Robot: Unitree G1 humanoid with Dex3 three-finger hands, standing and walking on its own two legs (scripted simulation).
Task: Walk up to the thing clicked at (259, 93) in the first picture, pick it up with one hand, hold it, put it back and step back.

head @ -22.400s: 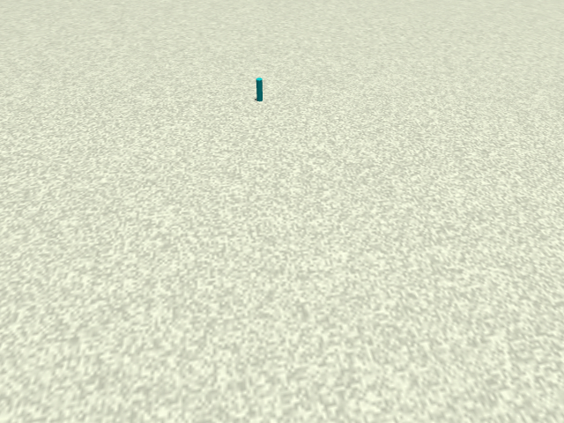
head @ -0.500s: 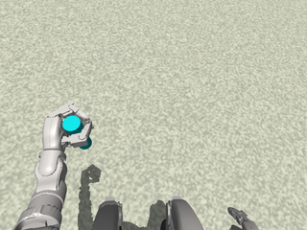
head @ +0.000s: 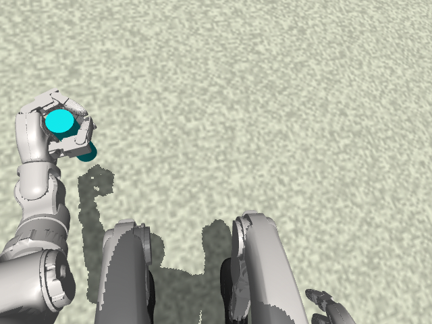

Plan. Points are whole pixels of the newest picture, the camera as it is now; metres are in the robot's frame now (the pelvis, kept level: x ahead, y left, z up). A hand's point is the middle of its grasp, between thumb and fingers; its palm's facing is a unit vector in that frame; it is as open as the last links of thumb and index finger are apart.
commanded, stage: crouch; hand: left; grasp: from the side
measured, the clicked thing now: (75, 139) +0.47 +0.23 -0.08
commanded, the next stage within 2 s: lower in 0.86 s
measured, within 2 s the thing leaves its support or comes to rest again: neither
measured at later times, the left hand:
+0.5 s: hand (93, 138) +0.50 +0.22 -0.16, palm faces +0.13 -0.99 -0.01, open 5.1 cm
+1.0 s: hand (97, 146) +0.51 +0.22 -0.21, palm faces +0.12 -0.99 -0.04, open 5.1 cm
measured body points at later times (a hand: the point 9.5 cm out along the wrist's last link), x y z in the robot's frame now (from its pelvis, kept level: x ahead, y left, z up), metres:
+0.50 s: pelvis -0.02 +0.01 -0.11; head +0.21 +0.06 +0.28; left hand +0.49 +0.27 -0.15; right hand +0.02 -0.27 -0.21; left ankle +0.08 +0.13 -0.40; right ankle +0.09 -0.12 -0.40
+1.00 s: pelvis -0.02 +0.02 -0.13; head +0.23 +0.10 +0.24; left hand +0.50 +0.28 -0.21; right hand +0.04 -0.27 -0.20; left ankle +0.08 +0.13 -0.40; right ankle +0.09 -0.12 -0.40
